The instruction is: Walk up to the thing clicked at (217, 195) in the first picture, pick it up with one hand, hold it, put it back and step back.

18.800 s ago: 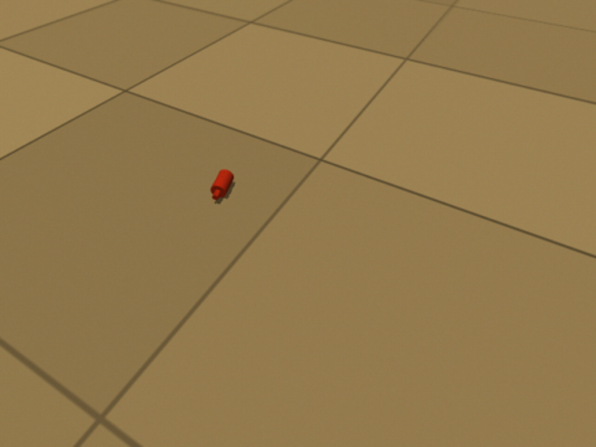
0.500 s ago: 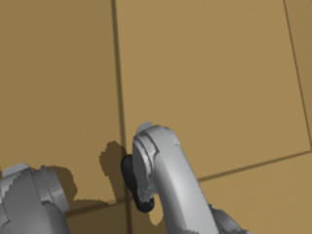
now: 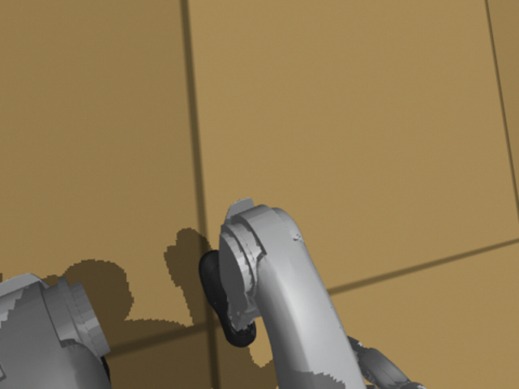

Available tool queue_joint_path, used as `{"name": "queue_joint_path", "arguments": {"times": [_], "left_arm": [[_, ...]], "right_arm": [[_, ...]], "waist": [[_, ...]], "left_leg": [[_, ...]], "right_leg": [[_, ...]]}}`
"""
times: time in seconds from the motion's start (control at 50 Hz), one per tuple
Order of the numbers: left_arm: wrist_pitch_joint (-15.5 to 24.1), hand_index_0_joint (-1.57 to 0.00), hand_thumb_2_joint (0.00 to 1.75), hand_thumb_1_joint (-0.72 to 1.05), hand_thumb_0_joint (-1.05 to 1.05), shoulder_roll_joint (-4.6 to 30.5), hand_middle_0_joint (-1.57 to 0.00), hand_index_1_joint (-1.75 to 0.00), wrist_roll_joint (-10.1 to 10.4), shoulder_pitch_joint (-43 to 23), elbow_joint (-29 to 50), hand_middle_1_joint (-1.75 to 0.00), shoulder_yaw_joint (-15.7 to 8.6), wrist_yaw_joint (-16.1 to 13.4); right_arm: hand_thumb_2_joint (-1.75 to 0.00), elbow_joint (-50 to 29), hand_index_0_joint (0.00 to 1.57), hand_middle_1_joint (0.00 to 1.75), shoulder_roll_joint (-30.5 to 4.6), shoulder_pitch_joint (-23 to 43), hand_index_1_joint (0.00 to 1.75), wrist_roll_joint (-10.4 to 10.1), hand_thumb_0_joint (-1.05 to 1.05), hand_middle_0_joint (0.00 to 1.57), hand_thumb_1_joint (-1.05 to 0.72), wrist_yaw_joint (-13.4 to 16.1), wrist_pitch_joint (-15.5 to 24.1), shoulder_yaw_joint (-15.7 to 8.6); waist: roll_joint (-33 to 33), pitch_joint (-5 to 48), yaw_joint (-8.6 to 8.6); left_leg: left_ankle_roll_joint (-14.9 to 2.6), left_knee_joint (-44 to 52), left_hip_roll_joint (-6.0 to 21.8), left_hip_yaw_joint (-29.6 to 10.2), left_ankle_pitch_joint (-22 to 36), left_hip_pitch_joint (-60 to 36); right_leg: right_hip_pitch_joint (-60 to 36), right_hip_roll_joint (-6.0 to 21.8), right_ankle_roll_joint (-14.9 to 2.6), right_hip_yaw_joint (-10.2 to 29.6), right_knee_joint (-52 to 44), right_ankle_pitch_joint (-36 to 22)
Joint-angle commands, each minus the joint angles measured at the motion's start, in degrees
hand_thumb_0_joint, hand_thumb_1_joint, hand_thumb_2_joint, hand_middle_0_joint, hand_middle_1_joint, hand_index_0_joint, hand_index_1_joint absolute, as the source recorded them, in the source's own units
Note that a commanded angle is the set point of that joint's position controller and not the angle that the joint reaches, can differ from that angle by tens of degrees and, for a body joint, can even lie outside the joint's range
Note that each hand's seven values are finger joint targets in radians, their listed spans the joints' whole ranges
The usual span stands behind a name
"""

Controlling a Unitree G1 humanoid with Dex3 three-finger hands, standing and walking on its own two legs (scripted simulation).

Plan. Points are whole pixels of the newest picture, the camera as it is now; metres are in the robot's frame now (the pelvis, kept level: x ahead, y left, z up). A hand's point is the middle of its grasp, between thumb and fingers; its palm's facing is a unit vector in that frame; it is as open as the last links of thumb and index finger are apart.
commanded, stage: close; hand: left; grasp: from above
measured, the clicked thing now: out of the picture +0.47 +0.38 -0.27
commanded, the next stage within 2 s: settle in 1.16 s
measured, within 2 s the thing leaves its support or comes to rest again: leaves its support in 1.66 s
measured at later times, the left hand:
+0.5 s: hand out of the picture +0.46 +0.35 -0.24, palm faces -0.44 -0.13 -0.89, open 10.8 cm
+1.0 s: hand out of the picture +0.46 +0.36 -0.23, palm faces -0.44 -0.14 -0.89, open 10.5 cm
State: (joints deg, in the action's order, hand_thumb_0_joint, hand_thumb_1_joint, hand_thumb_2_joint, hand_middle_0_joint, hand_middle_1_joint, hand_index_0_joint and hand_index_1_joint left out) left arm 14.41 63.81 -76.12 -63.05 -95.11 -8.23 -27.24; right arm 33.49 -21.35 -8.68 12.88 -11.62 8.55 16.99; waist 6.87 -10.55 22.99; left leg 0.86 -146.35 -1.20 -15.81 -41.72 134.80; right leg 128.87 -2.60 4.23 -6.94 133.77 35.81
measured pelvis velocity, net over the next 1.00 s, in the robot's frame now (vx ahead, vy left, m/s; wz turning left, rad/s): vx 0.00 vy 0.00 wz -0.01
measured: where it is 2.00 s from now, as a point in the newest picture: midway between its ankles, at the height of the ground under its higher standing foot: (171, 355)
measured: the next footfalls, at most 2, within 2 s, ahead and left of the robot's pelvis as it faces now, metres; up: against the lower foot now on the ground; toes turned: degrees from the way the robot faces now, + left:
none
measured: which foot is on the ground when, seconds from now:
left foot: down 0.00-1.00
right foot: down 0.00-1.00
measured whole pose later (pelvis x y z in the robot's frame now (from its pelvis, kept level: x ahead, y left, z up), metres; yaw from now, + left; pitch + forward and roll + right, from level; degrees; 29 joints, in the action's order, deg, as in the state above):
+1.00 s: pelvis +0.00 +0.00 +0.00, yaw -1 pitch +28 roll -17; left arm 15.2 64.7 -77.2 -64.3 -96.9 -6.9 -29.2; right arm 33.0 -21.7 -7.7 13.4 -11.3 8.9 18.2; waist 7.3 -10.4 23.2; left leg -0.2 -146.4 -0.9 -15.8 -41.2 134.9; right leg 128.2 -2.5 3.7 -7.3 132.9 35.2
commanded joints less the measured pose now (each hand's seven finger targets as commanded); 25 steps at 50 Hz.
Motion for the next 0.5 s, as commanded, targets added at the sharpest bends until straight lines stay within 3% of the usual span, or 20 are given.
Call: {"name": "queue_joint_path", "arguments": {"times": [0.0,0.16,0.18,0.3,0.34,0.4,0.48], "left_arm": [[1.6,-0.3,0.85,-0.22,0.0,13.8,-0.29,-0.89,0.9,-13.3,8.6,-0.9,0.1,-2.1],[2.1,-0.37,0.77,-0.1,0.0,14.0,-0.35,-0.85,-1.0,-13.0,6.0,-0.87,0.3,-4.4],[2.4,-0.38,0.78,-0.09,0.0,13.3,-0.37,-0.84,-0.7,-14.9,8.1,-0.85,0.7,-4.9],[1.0,-0.45,0.73,-0.01,0.0,12.5,-0.43,-0.8,-0.8,-13.4,3.0,-0.82,1.4,-5.7],[1.0,-0.47,0.69,0.02,0.0,13.2,-0.44,-0.77,-0.6,-16.4,7.8,-0.8,1.3,-5.8],[-0.2,-0.5,0.65,0.06,0.0,13.0,-0.47,-0.74,0.1,-13.3,3.7,-0.77,1.0,-5.5],[-0.3,-0.54,0.67,0.1,0.0,13.3,-0.52,-0.74,0.3,-14.2,5.0,-0.76,1.0,-4.8]], "right_arm": [[-0.9,0.6,0.2,0.3,-19.3,-10.9,0.3,-0.3,0.0,0.2,-0.89,1.3,-0.9,-6.2],[-0.9,0.6,0.2,0.3,-18.8,-10.3,0.3,0.2,0.0,0.2,-0.89,1.3,-0.7,-5.7],[-0.9,0.8,0.2,0.3,-19.2,-10.3,0.3,0.3,0.0,0.2,-0.89,1.3,-0.8,-6.0],[-0.9,1.5,0.2,0.3,-18.7,-10.0,0.3,0.3,0.0,0.2,-0.89,1.1,0.3,-5.3],[-0.9,1.3,0.2,0.3,-19.1,-10.1,0.3,0.2,0.0,0.2,-0.89,0.9,0.6,-5.8],[-0.9,1.0,0.2,0.3,-19.4,-9.9,0.3,-0.1,0.0,0.2,-0.89,0.8,1.1,-6.0],[-0.9,0.6,0.2,0.3,-19.4,-9.3,0.3,-0.3,0.0,0.2,-0.89,0.8,1.1,-6.2]], "waist": [[-31.1,38.1,2.34],[-31.0,35.6,2.73],[-31.5,36.6,2.81],[-30.3,33.9,3.53],[-32.6,36.5,3.06],[-31.9,36.2,3.16],[-31.1,35.8,3.1]], "left_leg": [[-0.68,15.7,2.4,6.9,16.3,-29.8],[-0.7,16.3,2.7,6.4,14.2,-30.3],[-0.5,16.2,2.6,6.2,15.3,-30.5],[-0.73,16.3,2.7,6.1,13.6,-29.3],[-0.4,16.8,2.8,6.1,15.3,-31.0],[-0.39,17.0,2.9,5.9,14.6,-31.2],[-0.69,16.7,2.7,6.2,13.3,-29.3]], "right_leg": [[-21.5,-1.6,-5.74,-8.1,-10.4,-13.2],[-19.3,-1.6,-5.52,-8.5,-10.0,-11.9],[-19.2,-1.6,-5.52,-8.8,-9.7,-12.8],[-18.4,-1.4,-5.32,-8.5,-9.9,-12.1],[-18.6,-1.3,-5.37,-8.4,-9.5,-13.6],[-18.7,-1.4,-5.41,-8.4,-9.7,-12.8],[-18.4,-1.4,-5.44,-8.1,-10.1,-11.9]]}}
